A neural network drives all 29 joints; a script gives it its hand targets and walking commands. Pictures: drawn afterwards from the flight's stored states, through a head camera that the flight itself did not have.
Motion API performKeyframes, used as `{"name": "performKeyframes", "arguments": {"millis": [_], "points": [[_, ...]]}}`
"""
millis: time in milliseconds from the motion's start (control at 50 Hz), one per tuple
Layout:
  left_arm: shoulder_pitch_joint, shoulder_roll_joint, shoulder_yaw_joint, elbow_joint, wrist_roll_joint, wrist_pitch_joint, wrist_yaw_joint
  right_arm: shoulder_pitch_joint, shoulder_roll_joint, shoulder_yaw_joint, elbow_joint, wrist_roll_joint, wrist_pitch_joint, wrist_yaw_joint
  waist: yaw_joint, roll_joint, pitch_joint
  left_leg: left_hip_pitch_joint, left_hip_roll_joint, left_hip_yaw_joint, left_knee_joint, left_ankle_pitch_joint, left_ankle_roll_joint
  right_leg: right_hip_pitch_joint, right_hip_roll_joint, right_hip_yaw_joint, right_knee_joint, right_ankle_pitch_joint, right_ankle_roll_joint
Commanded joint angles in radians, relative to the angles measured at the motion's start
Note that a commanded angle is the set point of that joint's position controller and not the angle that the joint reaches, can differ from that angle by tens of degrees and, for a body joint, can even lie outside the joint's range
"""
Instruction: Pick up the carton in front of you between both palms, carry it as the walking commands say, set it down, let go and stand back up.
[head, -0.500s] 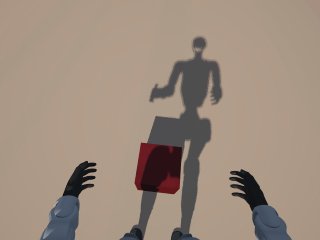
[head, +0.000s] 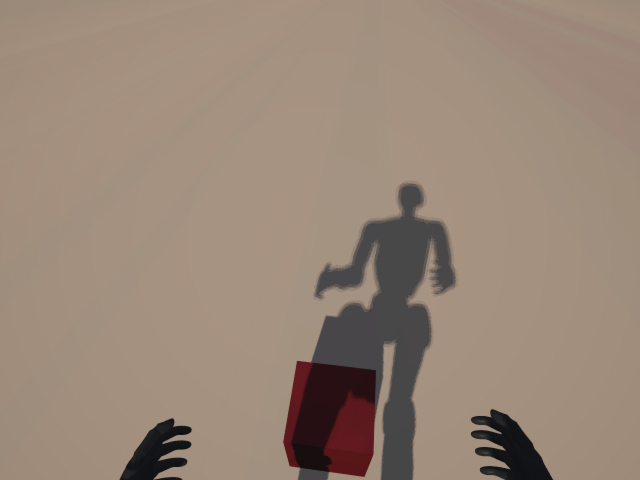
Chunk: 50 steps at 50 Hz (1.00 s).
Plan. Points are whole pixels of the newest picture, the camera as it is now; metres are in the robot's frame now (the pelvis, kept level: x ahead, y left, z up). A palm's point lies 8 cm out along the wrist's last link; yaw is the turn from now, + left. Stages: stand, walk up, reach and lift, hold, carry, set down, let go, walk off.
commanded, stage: let go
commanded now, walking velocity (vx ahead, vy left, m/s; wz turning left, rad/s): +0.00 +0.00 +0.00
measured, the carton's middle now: (331, 419) +0.41 -0.01 -0.65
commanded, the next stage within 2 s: stand in 0.18 s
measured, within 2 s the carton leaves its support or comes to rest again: neither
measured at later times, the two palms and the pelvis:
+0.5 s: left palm out of the picture +0.14 +0.29 -0.08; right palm out of the picture +0.14 -0.30 -0.09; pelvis +0.01 +0.00 +0.00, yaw +0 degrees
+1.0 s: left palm out of the picture +0.13 +0.29 -0.09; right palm out of the picture +0.11 -0.31 -0.10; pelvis +0.01 -0.01 +0.00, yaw -1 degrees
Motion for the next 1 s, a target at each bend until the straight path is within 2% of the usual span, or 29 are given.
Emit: {"name": "performKeyframes", "arguments": {"millis": [0,20,40,60,80,100,140,160,200,220,260,320,400,440,460,480,500,540,560,600,620,660,780,840,880,900,920,940,980], "points": [[-0.03,0.087,0.038,-0.081,0.01,-0.014,0.013,-0.013,-0.096,-0.027,-0.07,0.004,-0.014,-0.003,0.004,0.036,-0.114,0.073,-0.013,0.014,-0.041,0.298,-0.029,-0.035,0.019,-0.032,-0.063,0.324,0.024],[-0.074,0.125,0.035,-0.091,0.004,-0.011,0.015,-0.021,-0.076,-0.021,-0.081,0.002,-0.015,-0.005,-0.012,-0.033,-0.074,0.081,-0.006,0.006,-0.045,0.234,-0.018,-0.096,0.012,-0.038,-0.067,0.263,0.028],[-0.057,0.117,0.032,-0.079,-0.002,-0.004,0.01,-0.008,-0.082,-0.017,-0.093,0.014,-0.016,-0.006,-0.005,0.015,-0.082,0.105,-0.021,0.029,-0.027,0.226,-0.027,-0.076,0.01,-0.031,-0.08,0.254,0.019],[-0.038,0.107,0.06,-0.033,-0.009,-0.043,0.026,-0.061,-0.1,-0.055,-0.139,-0.06,0.038,-0.033,-0.007,-0.099,-0.151,0.111,-0.009,0.011,-0.017,0.308,-0.022,-0.072,0.052,-0.051,-0.036,0.248,0.04],[-0.056,0.056,-0.006,-0.051,-0.024,-0.048,0.031,-0.029,-0.081,-0.031,-0.138,-0.029,0.058,-0.046,-0.015,-0.092,-0.123,0.076,-0.014,0.007,-0.01,0.324,-0.017,-0.086,0.044,-0.041,-0.026,0.326,0.029],[-0.001,0.066,0.012,-0.03,-0.009,-0.04,0.041,-0.003,-0.095,0.011,-0.101,-0.023,0.064,-0.053,0.016,0.001,-0.115,0.066,-0.016,0.011,-0.012,0.349,-0.029,-0.076,0.038,-0.042,-0.026,0.29,0.025],[-0.029,0.088,0.028,-0.003,-0.026,-0.049,0.038,-0.076,-0.1,-0.03,-0.128,-0.057,0.071,-0.059,0.017,-0.053,-0.089,0.05,-0.005,0.011,-0.037,0.284,-0.015,-0.103,0.036,-0.04,-0.039,0.23,0.034],[-0.012,0.252,0.057,0.085,0.042,-0.061,0.083,-0.066,-0.207,-0.033,0.021,-0.019,0.008,-0.085,0.001,0.036,-0.101,-0.068,0.052,-0.017,-0.002,0.078,-0.033,-0.159,-0.049,0.008,-0.054,0.158,0.033],[-0.075,0.231,0.052,0.072,0.059,-0.084,0.099,-0.041,-0.187,-0.028,0.07,-0.032,-0.052,-0.098,-0.022,-0.007,-0.126,-0.09,0.059,-0.03,-0.002,0.053,-0.021,-0.17,-0.06,0.045,-0.032,0.081,0.005],[-0.046,0.209,0.047,0.084,0.046,-0.097,0.092,-0.034,-0.208,-0.03,0.102,-0.02,-0.075,-0.098,-0.011,0.076,-0.136,-0.115,0.08,-0.068,-0.001,0.076,-0.014,-0.145,-0.067,0.053,-0.013,0.117,-0.018],[-0.05,0.241,0.051,0.123,0.043,-0.114,0.098,-0.085,-0.186,-0.027,0.146,-0.028,-0.097,-0.087,0.011,-0.034,-0.13,-0.086,0.085,-0.073,0.003,0.01,-0.007,-0.198,-0.065,0.065,-0.046,0.053,-0.004],[-0.078,0.225,0.042,0.149,0.033,-0.128,0.084,-0.08,-0.219,-0.041,0.177,-0.031,-0.123,-0.091,-0.009,0.036,-0.123,-0.097,0.093,-0.078,0.0,0.099,-0.015,-0.16,-0.066,0.054,-0.014,0.175,-0.007],[-0.076,0.26,0.041,0.184,0.046,-0.128,0.093,-0.067,-0.257,-0.028,0.239,-0.026,-0.123,-0.091,-0.03,-0.005,-0.168,-0.047,0.093,-0.075,0.001,0.276,-0.016,-0.118,-0.069,0.032,-0.002,0.277,-0.002],[-0.056,0.256,0.039,0.212,0.027,-0.133,0.101,-0.073,-0.257,-0.024,0.279,-0.02,-0.12,-0.092,-0.005,0.06,-0.202,-0.026,0.103,-0.083,0.009,0.328,-0.006,-0.087,-0.079,0.053,0.01,0.293,-0.006],[-0.04,0.25,0.035,0.219,0.025,-0.135,0.098,-0.095,-0.247,-0.015,0.301,-0.024,-0.128,-0.093,0.018,0.029,-0.212,-0.035,0.109,-0.068,0.021,0.368,-0.002,-0.088,-0.082,0.046,0.015,0.349,-0.009],[-0.034,0.286,0.043,0.239,0.034,-0.135,0.104,-0.071,-0.264,-0.022,0.292,-0.023,-0.131,-0.096,-0.018,-0.047,-0.209,-0.001,0.108,-0.08,0.024,0.351,-0.003,-0.108,-0.083,0.061,-0.002,0.343,-0.011],[-0.062,0.27,0.036,0.244,0.038,-0.134,0.102,-0.067,-0.272,-0.019,0.312,-0.026,-0.128,-0.1,-0.014,-0.076,-0.181,-0.015,0.11,-0.085,0.004,0.334,-0.003,-0.101,-0.075,0.046,-0.012,0.318,-0.002],[-0.057,0.268,0.034,0.257,0.023,-0.13,0.112,-0.082,-0.286,-0.025,0.328,-0.021,-0.135,-0.098,-0.017,0.028,-0.211,0.008,0.109,-0.072,0.011,0.359,-0.013,-0.077,-0.089,0.065,-0.014,0.363,-0.004],[-0.048,0.298,0.036,0.278,0.016,-0.133,0.111,-0.082,-0.284,-0.019,0.344,-0.024,-0.129,-0.096,0.001,-0.002,-0.198,0.007,0.11,-0.071,0.006,0.377,-0.011,-0.086,-0.097,0.071,-0.012,0.392,-0.008],[-0.063,0.269,0.021,0.283,0.032,-0.136,0.114,-0.073,-0.278,-0.012,0.365,-0.023,-0.134,-0.097,-0.017,-0.07,-0.183,0.012,0.109,-0.081,-0.008,0.386,-0.006,-0.09,-0.086,0.061,-0.015,0.436,-0.003],[-0.063,0.277,0.024,0.287,0.022,-0.14,0.112,-0.088,-0.306,-0.013,0.377,-0.019,-0.129,-0.097,0.002,-0.054,-0.191,0.014,0.113,-0.072,-0.001,0.345,-0.004,-0.081,-0.095,0.064,-0.027,0.396,-0.009],[-0.074,0.277,0.014,0.303,0.023,-0.144,0.109,-0.099,-0.295,-0.008,0.391,-0.025,-0.126,-0.1,-0.029,0.042,-0.158,0.011,0.11,-0.061,-0.017,0.323,-0.001,-0.101,-0.099,0.081,-0.047,0.335,-0.018],[-0.066,0.292,0.01,0.341,0.019,-0.147,0.107,-0.14,-0.28,0.003,0.447,-0.022,-0.139,-0.096,0.009,-0.056,-0.153,0.018,0.112,-0.089,-0.038,0.269,-0.004,-0.086,-0.092,0.073,-0.074,0.338,-0.01],[-0.081,0.309,0.011,0.367,0.016,-0.142,0.111,-0.098,-0.285,0.004,0.465,-0.023,-0.137,-0.092,-0.011,0.024,-0.143,-0.018,0.109,-0.089,-0.075,0.266,-0.006,-0.046,-0.11,0.094,-0.079,0.327,-0.018],[-0.086,0.288,0.009,0.376,0.021,-0.149,0.108,-0.141,-0.296,0.004,0.476,-0.022,-0.138,-0.097,0.005,0.017,-0.134,-0.013,0.115,-0.084,-0.083,0.261,-0.002,-0.06,-0.104,0.093,-0.084,0.327,-0.025],[-0.079,0.302,0.014,0.377,0.027,-0.151,0.11,-0.093,-0.286,0.011,0.476,-0.018,-0.141,-0.096,-0.008,-0.039,-0.156,0.015,0.12,-0.076,-0.073,0.277,-0.008,-0.033,-0.107,0.093,-0.074,0.342,-0.025],[-0.052,0.315,0.011,0.404,0.02,-0.147,0.11,-0.115,-0.311,0.008,0.502,-0.012,-0.143,-0.096,-0.007,0.024,-0.165,0.04,0.12,-0.093,-0.058,0.305,0.005,-0.061,-0.106,0.096,-0.076,0.37,-0.028],[-0.108,0.289,-0.001,0.386,0.026,-0.143,0.105,-0.111,-0.292,0.006,0.49,-0.014,-0.148,-0.101,-0.02,-0.046,-0.147,0.028,0.133,-0.091,-0.055,0.337,0.012,-0.065,-0.11,0.089,-0.084,0.371,-0.022],[-0.079,0.288,-0.006,0.415,0.005,-0.147,0.102,-0.114,-0.296,0.006,0.498,-0.008,-0.144,-0.099,-0.013,-0.018,-0.185,0.07,0.132,-0.086,-0.06,0.304,0.007,-0.087,-0.107,0.094,-0.093,0.34,-0.021]]}}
